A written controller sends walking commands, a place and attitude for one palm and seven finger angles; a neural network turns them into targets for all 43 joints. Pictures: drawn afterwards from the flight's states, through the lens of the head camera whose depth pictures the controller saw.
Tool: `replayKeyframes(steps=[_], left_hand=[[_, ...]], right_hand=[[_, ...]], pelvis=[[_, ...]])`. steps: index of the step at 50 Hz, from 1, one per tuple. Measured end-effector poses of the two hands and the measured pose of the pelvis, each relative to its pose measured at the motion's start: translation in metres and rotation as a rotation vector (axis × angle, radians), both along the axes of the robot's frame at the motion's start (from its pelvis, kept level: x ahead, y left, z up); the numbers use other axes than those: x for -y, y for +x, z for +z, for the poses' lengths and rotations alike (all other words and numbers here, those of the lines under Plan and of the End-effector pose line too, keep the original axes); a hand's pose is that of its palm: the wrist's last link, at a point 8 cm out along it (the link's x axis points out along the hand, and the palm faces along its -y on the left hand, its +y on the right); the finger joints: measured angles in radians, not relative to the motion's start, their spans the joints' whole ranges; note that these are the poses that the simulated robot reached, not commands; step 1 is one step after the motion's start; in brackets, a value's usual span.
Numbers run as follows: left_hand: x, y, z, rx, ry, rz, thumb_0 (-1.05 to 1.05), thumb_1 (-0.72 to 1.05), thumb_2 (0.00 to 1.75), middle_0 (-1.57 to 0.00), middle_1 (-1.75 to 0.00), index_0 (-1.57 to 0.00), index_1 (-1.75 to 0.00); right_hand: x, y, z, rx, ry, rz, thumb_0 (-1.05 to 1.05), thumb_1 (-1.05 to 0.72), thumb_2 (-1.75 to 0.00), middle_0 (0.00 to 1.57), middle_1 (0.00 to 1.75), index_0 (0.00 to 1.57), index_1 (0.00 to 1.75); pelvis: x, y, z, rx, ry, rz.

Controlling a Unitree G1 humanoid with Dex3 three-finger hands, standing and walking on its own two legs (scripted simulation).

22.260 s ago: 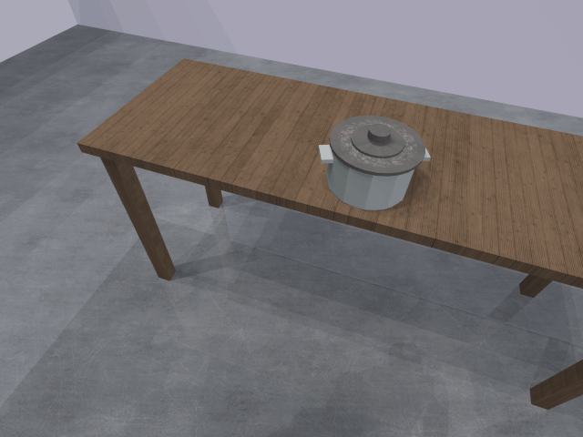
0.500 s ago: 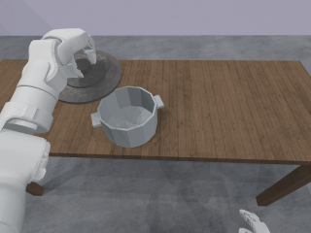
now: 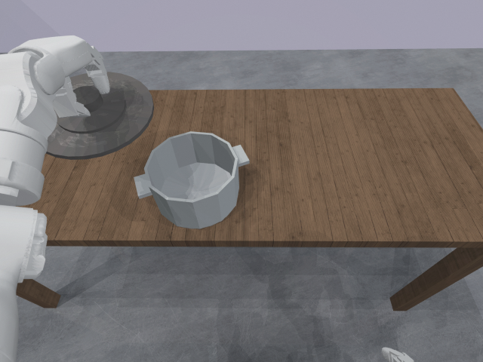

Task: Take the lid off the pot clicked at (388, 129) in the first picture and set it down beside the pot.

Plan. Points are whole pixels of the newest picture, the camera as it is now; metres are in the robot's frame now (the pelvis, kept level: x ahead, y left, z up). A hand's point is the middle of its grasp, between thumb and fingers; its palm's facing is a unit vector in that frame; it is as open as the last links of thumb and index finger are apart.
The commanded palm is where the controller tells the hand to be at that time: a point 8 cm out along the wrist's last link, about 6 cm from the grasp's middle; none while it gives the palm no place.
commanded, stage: move the lid sideways beside the pot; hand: left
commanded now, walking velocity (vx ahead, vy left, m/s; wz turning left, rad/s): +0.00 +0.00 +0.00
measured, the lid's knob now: (86, 99) +0.49 +0.25 +0.18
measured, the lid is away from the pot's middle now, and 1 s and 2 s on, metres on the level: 0.15 0.23 0.22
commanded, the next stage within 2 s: lower the lid onto the table in 0.74 s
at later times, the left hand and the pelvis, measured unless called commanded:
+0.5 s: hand (20, 115) +0.44 +0.32 +0.19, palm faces -0.34 -0.05 -0.94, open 7.9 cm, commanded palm +0.46 +0.32 +0.27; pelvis -0.01 +0.00 +0.00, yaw +1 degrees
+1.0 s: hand (25, 106) +0.47 +0.33 +0.19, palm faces -0.34 -0.05 -0.94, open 7.9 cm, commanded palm +0.47 +0.32 +0.26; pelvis +0.00 +0.02 +0.00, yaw +0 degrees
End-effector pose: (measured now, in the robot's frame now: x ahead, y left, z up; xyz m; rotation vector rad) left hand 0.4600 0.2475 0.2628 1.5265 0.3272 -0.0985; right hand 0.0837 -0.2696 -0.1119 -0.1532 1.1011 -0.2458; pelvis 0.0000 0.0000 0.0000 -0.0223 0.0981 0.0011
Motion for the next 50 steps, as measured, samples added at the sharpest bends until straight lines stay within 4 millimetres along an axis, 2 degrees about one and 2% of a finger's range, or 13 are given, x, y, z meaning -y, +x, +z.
replayKeyframes(steps=[15, 26, 34, 39, 43, 50], left_hand=[[-0.044, -0.02, -0.004, -0.048, 0.012, 0.056, -0.03, 0.16, 0.82, -0.79, -0.99, -0.66, -0.93], [-0.073, -0.024, -0.01, -0.081, 0.024, 0.068, -0.04, 0.16, 0.82, -0.79, -0.99, -0.66, -0.93], [-0.082, -0.015, -0.011, -0.085, 0.014, 0.057, -0.04, 0.16, 0.82, -0.79, -0.99, -0.66, -0.93], [-0.079, -0.008, -0.006, -0.056, 0.037, 0.021, -0.04, 0.17, 0.82, -0.79, -0.99, -0.66, -0.93], [-0.079, -0.003, -0.003, -0.038, -0.008, 0.023, -0.03, 0.17, 0.82, -0.79, -0.99, -0.65, -0.93], [-0.08, 0.005, -0.017, -0.083, 0.017, 0.051, -0.04, 0.17, 0.82, -0.79, -0.99, -0.65, -0.93]], right_hand=[[0.0, 0.01, 0.006, 0.004, -0.029, 0.026, 0.0, -0.9, -0.9, 0.2, 0.3, 0.2, 0.3], [0.0, -0.001, 0.005, -0.053, -0.063, 0.025, 0.0, -0.9, -0.9, 0.21, 0.3, 0.2, 0.3], [-0.003, -0.016, 0.002, -0.102, -0.075, 0.006, 0.0, -0.9, -0.9, 0.21, 0.3, 0.2, 0.3], [-0.006, -0.021, 0.001, -0.122, -0.073, -0.001, 0.0, -0.9, -0.9, 0.21, 0.3, 0.2, 0.3], [-0.01, -0.021, -0.001, -0.127, -0.056, -0.008, 0.0, -0.9, -0.9, 0.21, 0.3, 0.2, 0.3], [-0.015, -0.017, -0.001, -0.119, -0.042, -0.01, 0.0, -0.9, -0.9, 0.21, 0.3, 0.2, 0.3]], pelvis=[[0.001, -0.005, 0.0, 0.004, -0.009, 0.012], [-0.004, -0.005, -0.001, -0.006, -0.017, 0.017], [-0.01, -0.002, -0.002, -0.022, -0.021, 0.016], [-0.014, 0.001, -0.002, -0.033, -0.022, 0.014], [-0.017, 0.003, -0.002, -0.041, -0.022, 0.012], [-0.02, 0.002, -0.003, -0.055, -0.023, 0.007]])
